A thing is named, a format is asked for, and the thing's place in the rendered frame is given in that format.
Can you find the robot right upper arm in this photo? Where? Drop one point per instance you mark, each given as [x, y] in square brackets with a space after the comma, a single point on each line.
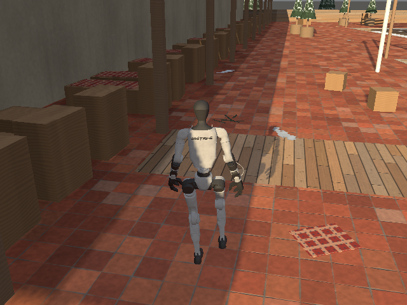
[225, 143]

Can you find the robot left forearm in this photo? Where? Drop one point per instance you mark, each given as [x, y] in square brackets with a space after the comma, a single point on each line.
[174, 169]

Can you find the robot right hand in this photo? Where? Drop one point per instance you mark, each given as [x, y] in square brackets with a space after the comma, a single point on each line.
[239, 187]

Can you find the robot left upper arm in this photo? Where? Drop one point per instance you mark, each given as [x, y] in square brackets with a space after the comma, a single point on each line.
[179, 146]

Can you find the right robot foot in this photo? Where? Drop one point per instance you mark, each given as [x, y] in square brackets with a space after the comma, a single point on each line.
[222, 243]

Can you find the robot left hand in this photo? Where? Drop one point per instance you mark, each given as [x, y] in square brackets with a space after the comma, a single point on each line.
[176, 181]

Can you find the left robot foot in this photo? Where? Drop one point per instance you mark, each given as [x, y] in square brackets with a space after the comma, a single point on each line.
[198, 258]

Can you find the robot foot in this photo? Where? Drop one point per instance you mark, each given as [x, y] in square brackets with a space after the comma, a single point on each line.
[198, 258]
[222, 243]

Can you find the robot right forearm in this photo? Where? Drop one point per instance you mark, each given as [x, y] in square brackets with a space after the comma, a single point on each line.
[234, 170]

